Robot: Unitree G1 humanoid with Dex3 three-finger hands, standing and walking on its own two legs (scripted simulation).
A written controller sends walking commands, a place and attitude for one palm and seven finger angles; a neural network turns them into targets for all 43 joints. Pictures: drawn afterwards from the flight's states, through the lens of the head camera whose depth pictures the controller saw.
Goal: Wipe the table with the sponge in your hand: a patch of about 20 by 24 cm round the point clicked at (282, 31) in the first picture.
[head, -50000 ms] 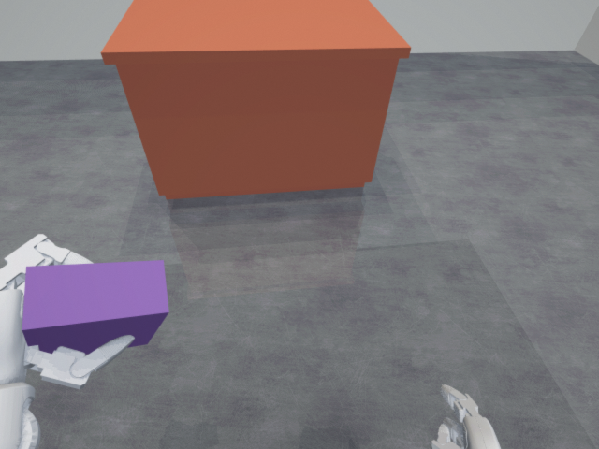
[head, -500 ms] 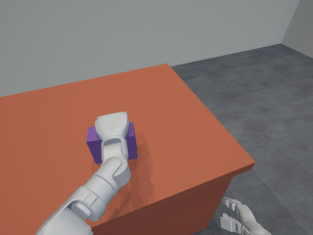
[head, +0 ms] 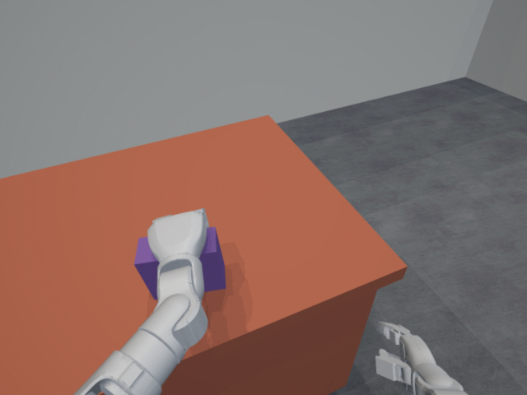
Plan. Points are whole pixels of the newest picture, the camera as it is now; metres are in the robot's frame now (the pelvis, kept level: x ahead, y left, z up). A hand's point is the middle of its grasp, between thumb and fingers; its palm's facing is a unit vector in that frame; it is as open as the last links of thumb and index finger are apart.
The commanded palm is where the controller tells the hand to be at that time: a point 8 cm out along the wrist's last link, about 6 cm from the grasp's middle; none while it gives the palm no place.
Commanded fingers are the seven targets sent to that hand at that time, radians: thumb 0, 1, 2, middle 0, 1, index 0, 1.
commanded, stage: wipe back along the third lane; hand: left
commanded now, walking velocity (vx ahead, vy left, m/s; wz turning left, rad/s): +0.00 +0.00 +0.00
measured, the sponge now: (186, 270) +0.32 +0.18 +0.02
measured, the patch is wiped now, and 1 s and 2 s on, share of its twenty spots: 0.95 0.95 0.95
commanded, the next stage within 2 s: slide back across to the middle lane in 0.18 s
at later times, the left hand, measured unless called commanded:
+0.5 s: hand (190, 267) +0.30 +0.16 +0.07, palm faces +0.07 -0.13 -0.99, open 9.8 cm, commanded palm +0.24 +0.16 +0.11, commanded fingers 0.00 0.10 1.30 -1.20 -1.60 -1.20 -1.60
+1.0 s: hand (172, 280) +0.27 +0.17 +0.07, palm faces +0.09 -0.21 -0.97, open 9.8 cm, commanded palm +0.22 +0.21 +0.12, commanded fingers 0.00 0.10 1.30 -1.20 -1.60 -1.20 -1.60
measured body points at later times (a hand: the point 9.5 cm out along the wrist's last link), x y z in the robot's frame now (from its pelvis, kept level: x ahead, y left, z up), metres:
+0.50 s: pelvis +0.00 -0.02 +0.00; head -0.04 -0.06 +0.45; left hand +0.29 +0.16 +0.12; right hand +0.25 -0.22 -0.07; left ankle -0.01 +0.09 -0.74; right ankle -0.02 -0.07 -0.74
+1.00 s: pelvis -0.01 -0.03 +0.00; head -0.05 -0.07 +0.45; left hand +0.26 +0.18 +0.13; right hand +0.22 -0.25 -0.07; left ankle -0.01 +0.09 -0.74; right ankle -0.02 -0.07 -0.74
